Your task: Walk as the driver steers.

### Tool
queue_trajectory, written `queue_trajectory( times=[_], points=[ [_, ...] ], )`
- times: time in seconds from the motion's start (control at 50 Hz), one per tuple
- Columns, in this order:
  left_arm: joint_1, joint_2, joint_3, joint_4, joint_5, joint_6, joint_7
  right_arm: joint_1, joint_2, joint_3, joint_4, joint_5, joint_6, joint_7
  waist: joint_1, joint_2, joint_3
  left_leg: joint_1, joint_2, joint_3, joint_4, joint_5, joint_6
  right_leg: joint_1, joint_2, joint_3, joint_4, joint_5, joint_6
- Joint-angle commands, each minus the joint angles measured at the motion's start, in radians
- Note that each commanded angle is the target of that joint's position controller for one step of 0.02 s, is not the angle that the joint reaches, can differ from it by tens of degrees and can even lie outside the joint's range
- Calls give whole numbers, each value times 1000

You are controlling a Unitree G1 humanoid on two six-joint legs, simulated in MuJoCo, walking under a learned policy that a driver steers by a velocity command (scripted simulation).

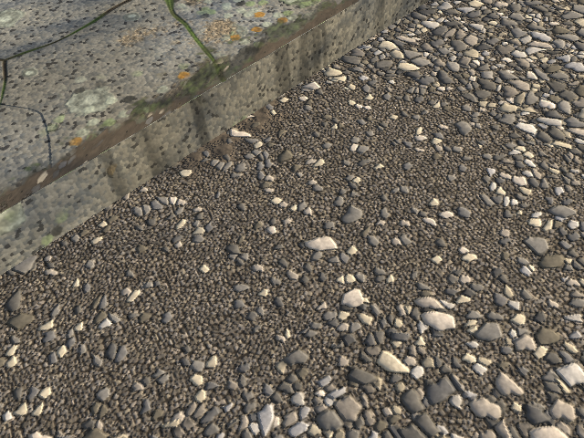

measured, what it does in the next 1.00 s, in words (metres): steps on the spot: left foot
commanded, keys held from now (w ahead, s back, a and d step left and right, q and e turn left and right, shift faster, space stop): no key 1.00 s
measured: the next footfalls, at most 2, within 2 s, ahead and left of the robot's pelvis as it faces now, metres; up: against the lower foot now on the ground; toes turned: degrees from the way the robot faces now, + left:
left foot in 0.14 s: +0.02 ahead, +0.12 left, +0.00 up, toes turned +0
left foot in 1.92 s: +0.46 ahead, +0.06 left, +0.00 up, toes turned +4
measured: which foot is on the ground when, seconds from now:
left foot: up 0.00-0.12, down 0.14-1.00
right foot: down 0.00-1.00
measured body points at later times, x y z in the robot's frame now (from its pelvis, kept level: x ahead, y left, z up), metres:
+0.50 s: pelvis -0.01 +0.02 +0.00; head -0.01 +0.02 +0.45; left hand +0.03 +0.27 -0.15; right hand +0.04 -0.23 -0.15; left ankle -0.02 +0.12 -0.74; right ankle +0.03 -0.08 -0.74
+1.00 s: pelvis +0.00 +0.02 +0.00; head +0.01 +0.03 +0.45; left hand +0.00 +0.25 -0.16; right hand -0.01 -0.20 -0.16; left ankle -0.02 +0.12 -0.74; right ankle +0.03 -0.08 -0.74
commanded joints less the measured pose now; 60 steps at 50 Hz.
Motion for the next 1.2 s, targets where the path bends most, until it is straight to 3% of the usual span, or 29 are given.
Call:
queue_trajectory(
  times=[0.02, 0.06, 0.1, 0.12, 0.14, 0.16, 0.18, 0.2, 0.24, 0.34, 0.58, 0.84, 1.16, 1.2],
  points=[
    [13, 137, 32, -20, 5, -14, 6, 19, -47, -8, -32, 3, -3, -8, 28, -169, -84, 45, -8, -8, -116, -1, 3, 84, -235, 182, -101, 316, -140],
    [16, 142, 33, 0, 8, -12, 7, 26, -50, -8, -20, 7, -5, -16, 33, -172, -83, 88, -20, -4, -205, 15, 11, 73, -240, 211, -94, 268, -143],
    [-10, 140, 31, 16, -2, -9, 10, 65, -32, -1, 6, 6, -16, -22, -1, -138, -85, 192, -28, 7, -400, 157, 26, 35, -217, 212, -68, 191, -108],
    [-6, 126, 26, 24, -7, -12, 12, 75, -38, 2, 16, -3, -28, -25, -8, -102, -89, 279, 10, -39, -488, 280, 35, -21, -205, 217, -66, 125, -66],
    [10, 97, 17, 28, -7, -16, 10, 76, -73, 0, 17, -18, -43, -28, 9, -40, -95, 325, 106, -145, -530, 318, 52, -63, -166, 195, -35, 59, -23],
    [45, 81, 19, 43, -13, -13, 4, -4, -123, -9, 19, -2, -49, -23, 76, 80, -34, 176, 141, -188, -520, 314, 84, -9, -67, 109, -66, -15, 1],
    [33, 103, 21, 74, -4, -10, 4, -36, -78, 1, 15, 0, -57, -12, 53, 59, -22, 104, 138, -185, -543, 252, 83, 79, -68, 106, -65, 11, 12],
    [33, 113, 26, 92, -3, -10, 4, -32, -61, 6, 25, -1, -63, -8, 45, 59, -14, 86, 115, -164, -553, 210, 67, 112, -79, 113, -63, 41, 9],
    [43, 126, 32, 125, -3, -16, 3, -7, -62, 7, 54, 3, -68, -15, 35, 57, -11, 112, 84, -135, -557, 200, 54, 114, -97, 124, -61, 83, 1],
    [65, 99, 26, 204, -7, -24, 10, 17, -47, 9, 109, 3, -68, -22, 22, -17, 1, 171, 78, -125, -545, 198, 67, 57, -100, 130, -103, 50, 14],
    [122, 83, 13, 335, -7, -23, 22, 35, -15, 24, 212, 3, -71, -27, 28, -38, 10, 166, 67, -118, -546, 204, 74, 63, -108, 129, -117, 45, 19],
    [155, 43, 1, 403, -9, -23, 28, 88, 24, 41, 282, 4, -75, -34, 31, -30, 22, 154, 60, -114, -537, 234, 73, 69, -112, 119, -101, 72, 20],
    [182, 8, -5, 434, -9, -23, 34, 131, 56, 47, 317, 3, -77, -40, 28, -34, 30, 162, 57, -113, -525, 262, 75, 64, -113, 111, -89, 91, 22],
    [189, 10, -3, 434, -7, -20, 33, 148, 45, 41, 322, 0, -74, -39, 24, -24, 19, 160, 39, -115, -539, 72, 85, 54, -83, 93, -74, -74, 17]
  ],
)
